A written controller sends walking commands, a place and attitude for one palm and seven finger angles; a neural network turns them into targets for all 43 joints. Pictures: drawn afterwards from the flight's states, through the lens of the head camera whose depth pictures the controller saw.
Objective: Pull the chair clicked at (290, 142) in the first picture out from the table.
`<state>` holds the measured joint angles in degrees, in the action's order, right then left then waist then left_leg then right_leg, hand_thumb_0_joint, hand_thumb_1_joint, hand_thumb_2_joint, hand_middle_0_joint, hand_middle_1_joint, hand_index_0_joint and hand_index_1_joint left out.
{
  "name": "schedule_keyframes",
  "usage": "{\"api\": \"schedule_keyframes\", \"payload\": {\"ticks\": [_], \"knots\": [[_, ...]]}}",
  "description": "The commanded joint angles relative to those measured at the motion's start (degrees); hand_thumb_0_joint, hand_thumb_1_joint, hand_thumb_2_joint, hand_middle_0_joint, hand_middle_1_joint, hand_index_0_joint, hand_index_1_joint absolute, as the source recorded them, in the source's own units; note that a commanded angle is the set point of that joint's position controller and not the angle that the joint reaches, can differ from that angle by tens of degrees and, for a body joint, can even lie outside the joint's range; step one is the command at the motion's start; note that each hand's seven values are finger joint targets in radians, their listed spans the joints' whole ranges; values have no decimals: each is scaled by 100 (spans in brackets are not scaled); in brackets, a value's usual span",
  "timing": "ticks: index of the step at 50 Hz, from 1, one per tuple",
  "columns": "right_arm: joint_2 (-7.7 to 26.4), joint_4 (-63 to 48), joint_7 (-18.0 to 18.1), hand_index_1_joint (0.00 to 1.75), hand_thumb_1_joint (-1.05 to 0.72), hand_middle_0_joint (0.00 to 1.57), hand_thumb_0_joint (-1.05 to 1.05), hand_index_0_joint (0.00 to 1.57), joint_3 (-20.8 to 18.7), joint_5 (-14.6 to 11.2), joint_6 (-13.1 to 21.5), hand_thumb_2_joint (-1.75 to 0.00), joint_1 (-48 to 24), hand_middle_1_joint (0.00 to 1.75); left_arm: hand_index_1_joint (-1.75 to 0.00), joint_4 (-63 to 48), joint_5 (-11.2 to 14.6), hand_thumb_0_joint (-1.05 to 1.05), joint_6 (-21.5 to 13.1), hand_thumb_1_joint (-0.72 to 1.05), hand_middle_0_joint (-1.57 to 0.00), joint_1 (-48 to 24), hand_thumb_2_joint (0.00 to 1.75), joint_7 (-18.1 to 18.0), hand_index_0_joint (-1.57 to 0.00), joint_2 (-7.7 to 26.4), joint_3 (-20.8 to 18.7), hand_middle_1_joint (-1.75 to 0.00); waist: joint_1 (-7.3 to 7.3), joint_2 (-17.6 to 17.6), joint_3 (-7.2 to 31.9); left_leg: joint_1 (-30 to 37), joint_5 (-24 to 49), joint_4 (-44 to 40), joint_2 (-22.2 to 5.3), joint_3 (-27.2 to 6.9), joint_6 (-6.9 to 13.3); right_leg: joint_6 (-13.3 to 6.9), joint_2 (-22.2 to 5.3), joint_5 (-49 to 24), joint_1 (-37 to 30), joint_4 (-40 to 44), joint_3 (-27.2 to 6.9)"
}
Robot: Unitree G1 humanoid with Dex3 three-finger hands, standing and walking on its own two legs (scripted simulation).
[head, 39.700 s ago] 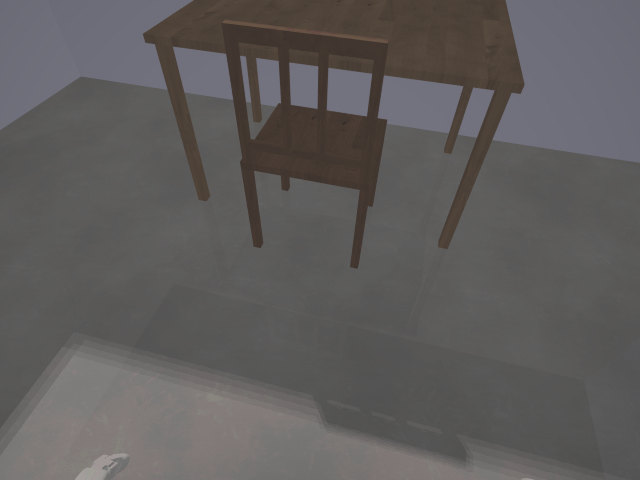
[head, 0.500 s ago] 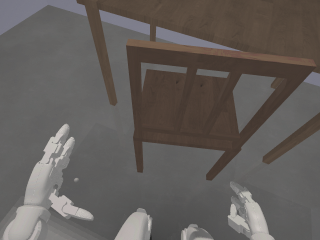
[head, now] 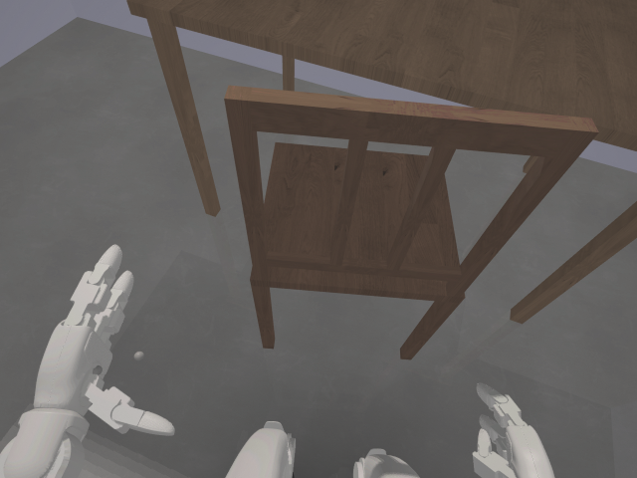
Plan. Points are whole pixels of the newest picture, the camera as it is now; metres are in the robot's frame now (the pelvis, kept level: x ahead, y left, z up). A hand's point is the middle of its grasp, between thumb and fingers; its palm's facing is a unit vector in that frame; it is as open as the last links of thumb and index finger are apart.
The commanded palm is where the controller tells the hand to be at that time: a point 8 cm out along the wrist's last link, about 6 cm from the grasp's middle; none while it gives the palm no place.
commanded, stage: raise the hand toward the chair's back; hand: left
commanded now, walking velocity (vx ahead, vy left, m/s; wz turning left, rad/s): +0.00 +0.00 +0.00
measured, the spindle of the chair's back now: (345, 210) +0.50 -0.01 -0.01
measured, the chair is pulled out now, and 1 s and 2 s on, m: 0.12 0.12 0.12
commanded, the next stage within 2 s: aim the fingers beside a spindle in 0.10 s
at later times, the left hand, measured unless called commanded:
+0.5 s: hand (180, 337) +0.27 +0.18 +0.03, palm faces -0.02 -1.00 -0.07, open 16.9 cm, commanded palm +0.25 +0.23 +0.04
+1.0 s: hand (204, 321) +0.30 +0.16 +0.01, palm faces -0.02 -1.00 -0.04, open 16.9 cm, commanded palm +0.28 +0.21 +0.02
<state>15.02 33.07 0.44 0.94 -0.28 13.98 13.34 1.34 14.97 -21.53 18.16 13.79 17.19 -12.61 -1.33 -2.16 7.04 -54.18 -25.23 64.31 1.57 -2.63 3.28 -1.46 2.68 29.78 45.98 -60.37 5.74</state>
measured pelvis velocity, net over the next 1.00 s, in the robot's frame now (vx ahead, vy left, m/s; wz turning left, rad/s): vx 0.00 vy -0.01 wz -0.01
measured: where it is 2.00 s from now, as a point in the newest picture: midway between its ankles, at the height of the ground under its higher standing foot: outside the picture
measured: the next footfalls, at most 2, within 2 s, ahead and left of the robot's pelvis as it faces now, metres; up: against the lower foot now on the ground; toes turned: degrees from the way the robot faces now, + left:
none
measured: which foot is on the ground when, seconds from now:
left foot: down 0.00-1.00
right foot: down 0.00-1.00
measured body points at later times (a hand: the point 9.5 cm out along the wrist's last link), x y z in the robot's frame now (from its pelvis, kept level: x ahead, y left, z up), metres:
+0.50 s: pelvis +0.01 -0.02 -0.01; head +0.09 -0.01 +0.44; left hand +0.26 +0.23 +0.04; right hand +0.18 -0.26 -0.09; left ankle +0.05 +0.08 -0.66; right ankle +0.00 -0.11 -0.66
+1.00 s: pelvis +0.00 -0.01 -0.02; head +0.09 +0.00 +0.42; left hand +0.29 +0.21 +0.02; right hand +0.17 -0.26 -0.11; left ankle +0.05 +0.08 -0.66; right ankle +0.00 -0.11 -0.66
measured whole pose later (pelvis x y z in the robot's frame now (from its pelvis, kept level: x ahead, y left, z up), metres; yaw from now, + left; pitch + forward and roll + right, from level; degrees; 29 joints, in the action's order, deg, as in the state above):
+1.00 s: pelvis +0.00 -0.01 -0.02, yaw -1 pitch +19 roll -4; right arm 15.4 32.8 -0.4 0.8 0.0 12.2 11.7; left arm 11.9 12.2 -23.1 3.9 10.9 13.2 -7.7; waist -0.9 -2.9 7.8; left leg -60.8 -27.1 69.5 1.3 -2.2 2.4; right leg -2.5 2.8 32.5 53.4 -67.3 5.6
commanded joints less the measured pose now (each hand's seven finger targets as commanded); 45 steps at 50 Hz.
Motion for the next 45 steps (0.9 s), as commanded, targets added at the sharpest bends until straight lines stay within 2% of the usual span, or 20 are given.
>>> {"api": "schedule_keyframes", "payload": {"ticks": [1, 4, 10, 12, 14, 15, 17, 19, 21, 23, 26, 28, 31, 32, 36, 39, 40, 43, 44, 45], "knots": [[867, -844, 106, 30, -90, 20, 0, 20, -357, -71, 326, -90, -207, 30, -8, -1116, 119, 0, -306, -50, -6, -241, 30, 89, -6, 750, -426, -8, 0, -381, 1372, 1771, 1004, -1099, -154, -413, -210, -88, 18, -787, -66, 869, -172], [861, -846, 137, 30, -90, 20, 0, 20, -336, -80, 319, -90, -238, 30, -8, -1023, 180, 0, -258, -50, -6, -376, 30, 125, -6, 719, -425, -8, -41, -145, 1236, 1597, 824, -1051, -135, -364, -158, -68, 23, -733, -82, 940, -221], [820, -820, 154, 30, -90, 20, 0, 20, -323, -80, 360, -90, -235, 30, -8, -1024, 165, 0, -336, -50, -6, -461, 30, 109, -6, 823, -529, -8, -11, -272, 1294, 1562, 899, -926, -105, -276, -118, -73, 4, -822, -158, 956, -333], [815, -814, 142, 30, -90, 20, 0, 20, -298, -71, 380, -90, -219, 30, -8, -1010, 132, 0, -359, -50, -6, -688, 30, 117, -6, 628, -284, -8, -77, -360, 1290, 1599, 1002, -867, -107, -278, -125, -69, -16, -955, -64, 875, -314], [830, -792, 146, 30, -90, 20, 0, 20, -308, -56, 388, -90, -198, 30, -8, -856, 119, 0, -367, -50, -6, -779, 30, 119, -6, 584, -234, -8, -101, -167, 1335, 1497, 975, -791, -99, -274, -112, -51, -24, -974, -47, 851, -345], [841, -757, 157, 30, -90, 20, 0, 20, -320, -57, 379, -90, -191, 30, -8, -706, 100, 0, -350, -50, -6, -854, 30, 111, -6, 696, -349, -8, -116, -77, 1313, 1409, 961, -735, -99, -250, -90, -40, -21, -983, -34, 866, -390], [851, -758, 156, 30, -90, 20, 0, 20, -324, -64, 376, -90, -185, 30, -8, -577, 108, 0, -355, -50, -6, -939, 30, 144, -6, 706, -384, -8, -72, -76, 1359, 1329, 971, -692, -89, -211, -100, -44, -46, -1022, -95, 852, -449], [842, -805, 140, 30, -90, 20, 0, 20, -321, -62, 374, -90, -183, 30, -8, -679, 109, 0, -366, -50, -6, -955, 30, 159, -6, 652, -324, -8, -19, -209, 1521, 1418, 1136, -683, -81, -194, -104, -55, -56, -1199, -170, 798, -441], [847, -806, 128, 30, -90, 20, 0, 20, -322, -55, 375, -90, -161, 30, -8, -782, 81, 0, -369, -50, -6, -1099, 30, 117, -6, 772, -384, -8, 6, -387, 1684, 1509, 1265, -664, -81, -182, -111, -61, -67, -1322, -218, 764, -458], [836, -802, 112, 30, -90, 20, 0, 20, -336, -42, 347, -90, -144, 30, -8, -704, 83, 0, -367, -50, -6, -1074, 30, 61, -6, 731, -407, -8, -7, -110, 1703, 1455, 1356, -631, -90, -177, -102, -47, -60, -1471, -257, 739, -440], [832, -806, 87, 30, -90, 20, 0, 20, -347, -33, 305, -90, -149, 30, -8, -550, 55, 0, -366, -50, -6, -1069, 30, -12, -6, 721, -457, -8, 35, -122, 1721, 1341, 1379, -594, -80, -150, -111, -41, -69, -1529, -261, 685, -456], [838, -796, 71, 30, -90, 20, 0, 20, -342, -42, 270, -90, -164, 30, -8, -392, 54, 0, -363, -50, -6, -1191, 30, -18, -6, 627, -377, -8, -16, 22, 1604, 1214, 1240, -553, -82, -134, -101, -27, -75, -1446, -189, 701, -495], [845, -807, 52, 30, -90, 20, 0, 20, -355, -47, 238, -90, -142, 30, -8, -328, 33, 0, -390, -50, -6, -1160, 30, -5, -6, 673, -435, -8, 50, -116, 1710, 1220, 1330, -535, -86, -119, -112, -45, -84, -1539, -233, 641, -497], [842, -865, 37, 30, -90, 20, 0, 20, -350, -40, 234, -90, -161, 30, -8, -413, 45, 0, -402, -50, -6, -1114, 30, 3, -6, 546, -264, -8, 28, -132, 1747, 1257, 1362, -507, -75, -104, -97, -32, -92, -1595, -228, 641, -520], [843, -845, 22, 30, -90, 20, 0, 20, -357, -33, 232, -90, -124, 30, -8, -547, 15, 0, -503, -50, -6, -1295, 30, -22, -6, 479, -107, -8, -27, -208, 1844, 1371, 1437, -464, -95, -143, -103, -35, -77, -1597, -77, 566, -457], [868, -784, 25, 30, -90, 20, 0, 20, -348, -25, 217, -90, -154, 30, -8, -333, -23, 0, -573, -50, -6, -1630, 30, -91, -6, 417, -26, -8, -107, -27, 1627, 1185, 1127, -414, -109, -175, -103, -40, -66, -1272, 189, 529, -440], [882, -758, 36, 30, -90, 20, 0, 20, -356, -16, 209, -90, -144, 30, -8, -251, -41, 0, -585, -50, -6, -1712, 30, -125, -6, 505, -118, -8, -108, 95, 1631, 1100, 1085, -380, -111, -179, -92, -35, -60, -1236, 209, 505, -458], [871, -773, 24, 30, -90, 20, 0, 20, -343, -13, 174, -90, -203, 30, -8, -173, -94, 0, -604, -50, -6, -1997, 30, -175, -6, 361, 35, -8, -82, -148, 1712, 1104, 897, -388, -92, -189, -109, -60, -74, -979, 329, 453, -445], [888, -762, 28, 30, -90, 20, 0, 20, -349, -11, 158, -90, -176, 30, -8, -123, -103, 0, -605, -50, -6, -2057, 30, -207, -6, 449, -69, -8, -57, -76, 1740, 1113, 901, -399, -107, -210, -121, -70, -67, -963, 332, 432, -416], [893, -784, 23, 30, -90, 20, 0, 20, -347, -10, 155, -90, -186, 30, -8, -222, -156, 0, -615, -50, -6, -2140, 30, -225, -6, 455, -14, -8, -34, -245, 1882, 1222, 1008, -398, -106, -218, -125, -84, -61, -1017, 333, 375, -405]]}}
